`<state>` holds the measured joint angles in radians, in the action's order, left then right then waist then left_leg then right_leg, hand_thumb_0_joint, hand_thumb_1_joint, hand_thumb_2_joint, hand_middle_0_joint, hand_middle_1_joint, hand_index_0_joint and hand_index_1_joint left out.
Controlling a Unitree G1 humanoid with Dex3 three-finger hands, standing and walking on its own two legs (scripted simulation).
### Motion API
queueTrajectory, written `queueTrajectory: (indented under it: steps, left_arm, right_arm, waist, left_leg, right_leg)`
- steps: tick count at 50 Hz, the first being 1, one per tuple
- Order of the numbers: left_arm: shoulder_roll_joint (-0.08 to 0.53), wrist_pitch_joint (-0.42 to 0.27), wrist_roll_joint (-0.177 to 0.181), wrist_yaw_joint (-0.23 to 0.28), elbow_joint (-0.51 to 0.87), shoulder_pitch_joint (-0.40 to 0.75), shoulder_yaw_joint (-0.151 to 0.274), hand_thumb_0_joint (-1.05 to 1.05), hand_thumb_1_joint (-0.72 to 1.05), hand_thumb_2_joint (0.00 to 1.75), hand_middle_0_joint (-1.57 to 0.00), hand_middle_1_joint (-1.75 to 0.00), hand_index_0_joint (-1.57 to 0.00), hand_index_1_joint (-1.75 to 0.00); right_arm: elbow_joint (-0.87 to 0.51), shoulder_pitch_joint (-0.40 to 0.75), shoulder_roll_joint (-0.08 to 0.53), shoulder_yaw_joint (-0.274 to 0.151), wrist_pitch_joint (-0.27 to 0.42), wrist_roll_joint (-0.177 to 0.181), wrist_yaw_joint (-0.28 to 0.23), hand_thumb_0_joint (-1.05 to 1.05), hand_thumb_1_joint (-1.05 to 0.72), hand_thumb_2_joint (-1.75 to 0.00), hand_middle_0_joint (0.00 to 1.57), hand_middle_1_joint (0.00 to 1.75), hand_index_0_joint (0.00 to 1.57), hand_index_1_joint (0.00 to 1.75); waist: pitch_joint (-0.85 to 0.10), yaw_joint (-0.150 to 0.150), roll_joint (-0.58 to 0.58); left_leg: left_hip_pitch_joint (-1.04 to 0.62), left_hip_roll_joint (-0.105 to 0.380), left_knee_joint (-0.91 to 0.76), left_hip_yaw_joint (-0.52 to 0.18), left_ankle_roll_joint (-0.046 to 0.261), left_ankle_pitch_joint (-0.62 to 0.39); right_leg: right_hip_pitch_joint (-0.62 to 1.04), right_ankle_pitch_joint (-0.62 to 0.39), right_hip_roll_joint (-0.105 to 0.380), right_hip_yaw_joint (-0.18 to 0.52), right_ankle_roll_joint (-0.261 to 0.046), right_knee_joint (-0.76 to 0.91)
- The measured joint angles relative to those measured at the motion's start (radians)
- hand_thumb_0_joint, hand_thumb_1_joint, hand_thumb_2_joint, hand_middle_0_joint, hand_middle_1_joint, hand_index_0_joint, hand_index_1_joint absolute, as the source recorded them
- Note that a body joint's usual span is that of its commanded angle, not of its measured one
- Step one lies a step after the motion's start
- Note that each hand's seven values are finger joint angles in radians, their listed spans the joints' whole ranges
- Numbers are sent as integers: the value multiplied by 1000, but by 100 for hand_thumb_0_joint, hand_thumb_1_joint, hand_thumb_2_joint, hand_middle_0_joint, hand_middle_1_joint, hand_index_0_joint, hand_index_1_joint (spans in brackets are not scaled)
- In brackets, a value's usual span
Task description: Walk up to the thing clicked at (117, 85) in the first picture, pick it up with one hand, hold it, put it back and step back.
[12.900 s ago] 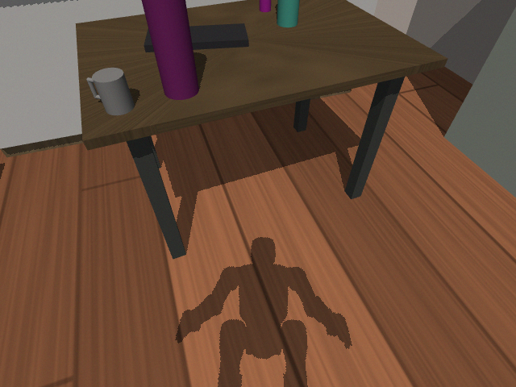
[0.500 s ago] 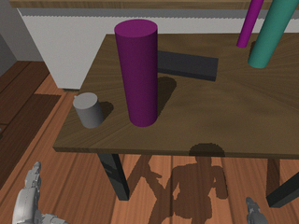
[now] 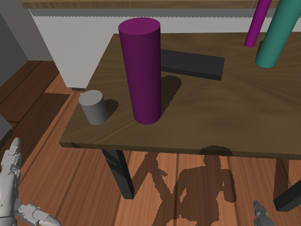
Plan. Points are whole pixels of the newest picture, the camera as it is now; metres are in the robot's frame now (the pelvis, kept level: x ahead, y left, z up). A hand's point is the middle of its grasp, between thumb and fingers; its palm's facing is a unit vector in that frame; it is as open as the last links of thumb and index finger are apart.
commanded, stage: rise first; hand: left
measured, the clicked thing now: (91, 105) +0.50 +0.26 +0.02
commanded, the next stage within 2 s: go down in 0.58 s
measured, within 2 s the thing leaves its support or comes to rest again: neither
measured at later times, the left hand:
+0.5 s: hand (25, 180) +0.18 +0.28 +0.12, palm faces +0.39 -0.80 -0.46, open 17.6 cm
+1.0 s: hand (15, 161) +0.22 +0.31 +0.14, palm faces +0.43 -0.83 -0.35, open 17.6 cm
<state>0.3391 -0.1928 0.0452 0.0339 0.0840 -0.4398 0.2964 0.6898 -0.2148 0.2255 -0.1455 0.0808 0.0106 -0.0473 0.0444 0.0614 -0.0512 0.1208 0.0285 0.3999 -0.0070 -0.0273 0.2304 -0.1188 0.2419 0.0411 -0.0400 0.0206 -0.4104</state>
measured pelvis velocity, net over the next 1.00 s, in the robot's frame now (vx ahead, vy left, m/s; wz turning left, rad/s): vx -0.01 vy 0.00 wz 0.02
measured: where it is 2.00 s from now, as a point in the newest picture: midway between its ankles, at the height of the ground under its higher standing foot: outside the picture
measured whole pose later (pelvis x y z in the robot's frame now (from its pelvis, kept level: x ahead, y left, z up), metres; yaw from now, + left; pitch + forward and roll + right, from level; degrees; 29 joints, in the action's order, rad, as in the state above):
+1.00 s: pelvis -0.01 +0.00 -0.01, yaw +1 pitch -2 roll +0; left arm 0.40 -0.31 0.13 -0.09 -0.04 -0.20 0.47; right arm 0.68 -0.21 0.21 -0.13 0.11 0.02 -0.05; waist 0.01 0.05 -0.03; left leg 0.20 0.02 0.49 -0.02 -0.03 0.26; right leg -0.18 0.27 0.05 -0.05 0.02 -0.49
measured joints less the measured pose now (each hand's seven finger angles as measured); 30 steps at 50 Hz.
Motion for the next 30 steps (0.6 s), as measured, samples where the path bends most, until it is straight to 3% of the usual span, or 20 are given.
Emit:
queueTrajectory:
  steps: [30]
  left_arm:
    - [29,-102,-3,-2,81,21,68,-1,-59,6,-7,-6,-6,-7]
  right_arm:
    - [-5,-15,1,-14,42,4,8,-1,48,-5,6,5,5,5]
  waist:
    - [7,6,3]
  left_leg:
    - [-1,-4,0,2,3,-11]
  right_leg:
    - [0,-10,4,2,2,-3]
